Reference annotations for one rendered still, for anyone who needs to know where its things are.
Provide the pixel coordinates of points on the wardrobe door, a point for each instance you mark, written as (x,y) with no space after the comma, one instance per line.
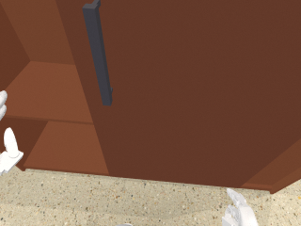
(283,165)
(205,92)

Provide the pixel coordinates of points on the robot right hand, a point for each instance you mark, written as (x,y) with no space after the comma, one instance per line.
(243,215)

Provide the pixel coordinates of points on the handle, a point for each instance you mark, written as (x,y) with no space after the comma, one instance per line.
(95,37)

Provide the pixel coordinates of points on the robot left hand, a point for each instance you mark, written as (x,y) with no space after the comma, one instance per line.
(11,156)

